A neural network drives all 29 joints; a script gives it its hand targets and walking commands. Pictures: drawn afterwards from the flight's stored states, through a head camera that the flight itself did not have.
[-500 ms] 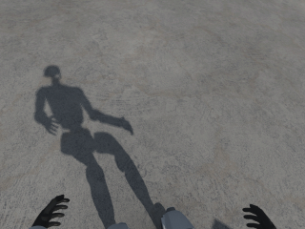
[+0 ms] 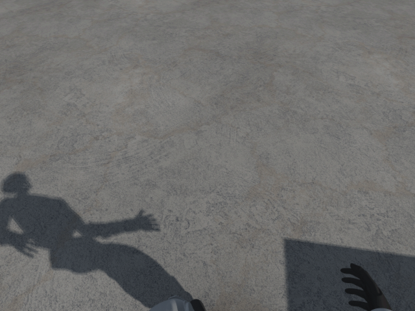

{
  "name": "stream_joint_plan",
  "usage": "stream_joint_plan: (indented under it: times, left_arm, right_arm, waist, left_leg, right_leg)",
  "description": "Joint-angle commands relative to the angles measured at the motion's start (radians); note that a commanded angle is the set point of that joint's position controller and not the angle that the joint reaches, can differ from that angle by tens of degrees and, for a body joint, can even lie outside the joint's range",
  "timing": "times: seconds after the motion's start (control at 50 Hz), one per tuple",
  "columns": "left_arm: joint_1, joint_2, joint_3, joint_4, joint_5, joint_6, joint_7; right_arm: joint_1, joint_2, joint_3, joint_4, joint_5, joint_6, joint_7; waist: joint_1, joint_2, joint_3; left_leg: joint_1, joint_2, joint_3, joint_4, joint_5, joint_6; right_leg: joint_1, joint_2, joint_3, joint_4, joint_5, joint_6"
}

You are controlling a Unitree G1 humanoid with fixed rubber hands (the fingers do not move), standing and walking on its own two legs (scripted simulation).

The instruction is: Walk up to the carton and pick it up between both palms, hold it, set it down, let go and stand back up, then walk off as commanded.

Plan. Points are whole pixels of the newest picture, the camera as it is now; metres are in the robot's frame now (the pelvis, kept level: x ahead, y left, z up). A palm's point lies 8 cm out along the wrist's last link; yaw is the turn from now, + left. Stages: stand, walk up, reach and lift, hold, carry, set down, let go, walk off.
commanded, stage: walk up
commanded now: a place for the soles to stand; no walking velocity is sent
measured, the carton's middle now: out of the picture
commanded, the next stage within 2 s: none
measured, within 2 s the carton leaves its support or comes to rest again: neither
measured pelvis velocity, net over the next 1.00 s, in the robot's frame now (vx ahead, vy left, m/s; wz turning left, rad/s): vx -0.26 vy -0.04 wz -0.76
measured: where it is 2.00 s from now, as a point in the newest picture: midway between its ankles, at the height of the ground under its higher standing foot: outside the picture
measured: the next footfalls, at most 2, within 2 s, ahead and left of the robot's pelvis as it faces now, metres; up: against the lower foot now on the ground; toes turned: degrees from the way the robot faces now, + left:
left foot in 0.24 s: -0.09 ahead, +0.09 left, +0.00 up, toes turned -9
right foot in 0.70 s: -0.25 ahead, -0.15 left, +0.00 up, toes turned -37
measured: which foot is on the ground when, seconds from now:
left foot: up 0.00-0.22, down 0.24-0.74, up 0.76-1.00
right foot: down 0.00-0.26, up 0.28-0.68, down 0.70-1.00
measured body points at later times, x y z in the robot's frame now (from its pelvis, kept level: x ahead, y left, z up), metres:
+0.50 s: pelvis -0.15 +0.03 +0.02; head -0.12 +0.06 +0.47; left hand +0.10 +0.25 -0.08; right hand -0.18 -0.32 -0.04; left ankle -0.13 +0.10 -0.72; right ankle -0.14 -0.14 -0.67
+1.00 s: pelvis -0.26 -0.04 +0.01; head -0.22 -0.06 +0.46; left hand +0.05 +0.09 -0.09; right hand -0.42 -0.37 -0.06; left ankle -0.18 +0.03 -0.69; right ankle -0.28 -0.12 -0.72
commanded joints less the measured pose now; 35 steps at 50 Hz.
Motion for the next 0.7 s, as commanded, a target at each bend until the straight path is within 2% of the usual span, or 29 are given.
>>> stream_joint_plan:
  times: [0.0,0.04,0.06,0.08,0.1,0.12,0.16,0.18,0.2,0.22,0.24,0.26,0.28,0.3,0.32,0.34,0.36,0.38,0.4,0.44,0.46,0.48,0.52,0.54,0.58,0.6,0.62,0.64,0.68]
  left_arm:
    - [-0.302,0.229,0.104,-0.167,0.027,0.003,0.021]
    - [-0.266,0.166,0.095,-0.166,0.034,-0.005,0.022]
    - [-0.260,0.173,0.103,-0.152,0.032,-0.011,0.012]
    - [-0.204,0.202,0.109,-0.153,0.024,-0.019,0.010]
    - [-0.178,0.209,0.098,-0.156,0.024,-0.019,0.003]
    - [-0.139,0.214,0.102,-0.157,0.010,-0.031,-0.002]
    - [-0.189,0.171,0.085,-0.138,-0.007,-0.027,-0.007]
    - [-0.169,0.152,0.071,-0.149,-0.014,-0.027,-0.009]
    - [-0.125,0.112,0.065,-0.115,-0.011,-0.025,-0.010]
    - [-0.108,0.105,0.085,-0.093,-0.003,-0.019,-0.004]
    - [-0.110,0.150,0.093,-0.090,0.019,-0.014,0.001]
    - [-0.148,0.176,0.098,-0.099,0.037,-0.017,0.001]
    - [-0.181,0.219,0.102,-0.098,0.050,-0.024,-0.008]
    - [-0.198,0.204,0.110,-0.068,0.040,-0.027,-0.016]
    - [-0.180,0.172,0.108,-0.078,0.022,-0.028,-0.030]
    - [-0.179,0.122,0.094,-0.084,0.011,-0.024,-0.033]
    - [-0.157,0.118,0.092,-0.073,0.011,-0.021,-0.040]
    - [-0.144,0.126,0.091,-0.088,0.016,-0.022,-0.041]
    - [-0.127,0.110,0.090,-0.081,0.009,-0.014,-0.041]
    - [-0.153,0.135,0.088,-0.096,0.017,-0.004,-0.040]
    - [-0.218,0.145,0.090,-0.112,0.018,-0.008,-0.044]
    - [-0.251,0.158,0.093,-0.123,0.027,-0.006,-0.052]
    - [-0.243,0.177,0.101,-0.123,0.035,-0.013,-0.050]
    - [-0.241,0.164,0.095,-0.105,0.026,-0.015,-0.051]
    - [-0.179,0.189,0.104,-0.112,0.022,-0.021,-0.050]
    - [-0.185,0.196,0.111,-0.120,0.025,-0.025,-0.052]
    - [-0.162,0.205,0.119,-0.106,0.016,-0.025,-0.044]
    - [-0.155,0.205,0.129,-0.088,0.022,-0.029,-0.045]
    - [-0.013,0.266,0.150,-0.025,0.021,-0.028,-0.036]
  right_arm:
    - [0.152,-0.192,-0.092,0.069,0.018,-0.010,0.027]
    - [0.135,-0.185,-0.074,0.066,0.001,-0.012,0.033]
    - [0.176,-0.163,-0.061,0.066,0.013,-0.016,0.040]
    - [0.145,-0.135,-0.053,0.049,0.024,-0.022,0.026]
    - [0.142,-0.161,-0.066,0.035,0.025,-0.030,0.014]
    - [0.104,-0.200,-0.078,0.017,0.023,-0.039,-0.007]
    - [0.205,-0.199,-0.081,0.046,0.022,-0.054,-0.036]
    - [0.227,-0.185,-0.081,0.057,0.010,-0.062,-0.040]
    - [0.270,-0.231,-0.095,0.067,-0.010,-0.061,-0.043]
    - [0.244,-0.286,-0.111,0.050,-0.029,-0.062,-0.043]
    - [0.214,-0.323,-0.115,0.016,-0.028,-0.059,-0.040]
    - [0.152,-0.370,-0.121,-0.007,-0.020,-0.066,-0.038]
    - [0.146,-0.295,-0.114,-0.023,-0.017,-0.062,-0.042]
    - [0.141,-0.229,-0.090,-0.012,-0.024,-0.073,-0.042]
    - [0.148,-0.190,-0.084,-0.010,-0.025,-0.079,-0.046]
    - [0.155,-0.227,-0.101,-0.019,-0.034,-0.081,-0.043]
    - [0.130,-0.250,-0.107,-0.018,-0.030,-0.078,-0.046]
    - [0.138,-0.242,-0.106,-0.022,-0.019,-0.076,-0.043]
    - [0.114,-0.277,-0.107,-0.016,-0.022,-0.075,-0.037]
    - [0.127,-0.300,-0.117,-0.015,-0.022,-0.075,-0.028]
    - [0.131,-0.300,-0.123,-0.008,-0.026,-0.073,-0.023]
    - [0.176,-0.307,-0.124,-0.002,-0.023,-0.077,-0.025]
    - [0.158,-0.362,-0.142,0.004,-0.022,-0.080,-0.016]
    - [0.164,-0.338,-0.139,0.007,-0.018,-0.085,-0.011]
    - [0.095,-0.349,-0.140,0.004,-0.031,-0.088,0.000]
    - [0.094,-0.356,-0.144,0.000,-0.035,-0.085,0.003]
    - [0.075,-0.368,-0.145,-0.002,-0.034,-0.089,0.007]
    - [0.086,-0.351,-0.134,0.024,-0.050,-0.086,0.008]
    - [0.108,-0.321,-0.125,0.023,-0.059,-0.072,0.004]
  waist:
    - [-0.035,-0.287,0.075]
    - [-0.027,-0.125,0.018]
    - [-0.015,-0.187,-0.018]
    - [0.028,-0.129,-0.035]
    - [0.032,-0.119,-0.096]
    - [0.060,-0.178,-0.172]
    - [0.022,-0.184,-0.241]
    - [-0.003,-0.099,-0.283]
    - [0.000,0.069,-0.249]
    - [-0.014,0.212,-0.198]
    - [0.012,0.172,-0.174]
    - [-0.027,0.210,-0.173]
    - [-0.018,0.070,-0.123]
    - [0.004,0.012,-0.083]
    - [0.029,0.073,-0.091]
    - [0.007,0.042,-0.112]
    - [0.019,0.019,-0.117]
    - [0.019,0.034,-0.118]
    - [0.035,0.056,-0.112]
    - [0.005,0.070,-0.122]
    - [-0.018,0.103,-0.081]
    - [-0.047,0.086,-0.083]
    - [-0.048,0.084,-0.092]
    - [-0.046,-0.002,-0.113]
    - [-0.010,0.023,-0.125]
    - [-0.025,0.016,-0.136]
    - [0.008,0.071,-0.142]
    - [0.013,0.029,-0.139]
    - [0.082,-0.125,-0.202]
  left_leg:
    - [0.190,-0.076,-0.294,0.609,-0.071,-0.131]
    - [0.138,-0.067,-0.283,0.494,-0.032,-0.092]
    - [0.065,-0.075,-0.281,0.338,0.006,-0.098]
    - [-0.009,-0.086,-0.262,0.197,-0.028,-0.095]
    - [-0.028,-0.098,-0.277,0.109,-0.063,-0.095]
    - [-0.017,-0.109,-0.270,0.008,-0.074,-0.101]
    - [0.161,-0.129,-0.301,-0.247,-0.015,-0.082]
    - [0.303,-0.083,-0.348,-0.419,0.091,-0.076]
    - [0.489,0.008,-0.480,-0.430,0.115,-0.095]
    - [0.614,0.252,-0.595,-0.408,0.267,-0.064]
    - [0.497,0.384,-0.588,-0.361,0.389,-0.007]
    - [0.419,0.439,-0.579,-0.368,0.396,0.044]
    - [0.335,0.411,-0.518,-0.355,0.486,0.034]
    - [0.299,0.288,-0.428,-0.321,0.613,-0.074]
    - [0.322,0.207,-0.299,-0.304,0.684,-0.091]
    - [0.372,0.166,-0.282,-0.300,0.641,-0.073]
    - [0.338,0.161,-0.270,-0.327,0.540,-0.077]
    - [0.349,0.174,-0.266,-0.312,0.568,-0.093]
    - [0.346,0.198,-0.243,-0.299,0.559,-0.061]
    - [0.326,0.243,-0.267,-0.342,0.348,-0.048]
    - [0.328,0.247,-0.241,-0.326,0.340,-0.005]
    - [0.358,0.276,-0.248,-0.337,0.344,-0.008]
    - [0.335,0.328,-0.252,-0.322,0.191,0.031]
    - [0.295,0.345,-0.255,-0.342,0.146,0.079]
    - [0.302,0.393,-0.253,-0.339,0.042,0.128]
    - [0.285,0.393,-0.244,-0.302,0.029,0.118]
    - [0.233,0.376,-0.222,-0.309,-0.024,0.111]
    - [0.158,0.343,-0.175,-0.235,-0.087,0.101]
    - [-0.015,0.245,-0.103,-0.008,-0.252,0.031]
  right_leg:
    - [-0.659,-0.107,0.376,-0.574,-0.024,-0.185]
    - [-0.484,-0.054,0.311,-0.512,0.028,-0.114]
    - [-0.278,-0.028,0.331,-0.464,0.081,-0.083]
    - [-0.131,-0.076,0.388,-0.430,0.180,-0.113]
    - [0.007,-0.104,0.435,-0.376,0.264,-0.132]
    - [0.106,-0.128,0.462,-0.373,0.310,-0.140]
    - [0.117,-0.098,0.487,-0.331,0.323,-0.123]
    - [0.037,-0.070,0.455,-0.264,0.308,-0.096]
    - [-0.212,0.042,0.329,-0.131,0.199,-0.039]
    - [-0.505,0.157,0.190,0.087,0.030,0.056]
    - [-0.522,0.076,0.199,0.181,-0.010,0.095]
    - [-0.502,0.005,0.193,0.190,-0.016,0.104]
    - [-0.435,-0.017,0.193,0.236,0.053,0.105]
    - [-0.376,0.000,0.186,0.261,0.116,0.091]
    - [-0.364,0.010,0.151,0.297,0.196,0.090]
    - [-0.374,0.022,0.119,0.260,0.212,0.092]
    - [-0.350,0.028,0.116,0.274,0.236,0.090]
    - [-0.362,0.021,0.116,0.276,0.255,0.084]
    - [-0.355,0.000,0.087,0.252,0.223,0.088]
    - [-0.369,-0.027,0.097,0.246,0.212,0.085]
    - [-0.369,-0.069,0.072,0.186,0.189,0.093]
    - [-0.380,-0.073,0.071,0.187,0.181,0.101]
    - [-0.322,-0.128,0.080,0.115,0.145,0.100]
    - [-0.276,-0.136,0.084,0.071,0.158,0.091]
    - [-0.261,-0.149,0.080,0.036,0.084,0.086]
    - [-0.221,-0.148,0.075,-0.019,0.031,0.081]
    - [-0.182,-0.154,0.080,-0.022,0.033,0.071]
    - [-0.088,-0.116,0.046,-0.068,-0.065,0.060]
    - [0.122,-0.077,0.143,-0.188,-0.102,-0.025]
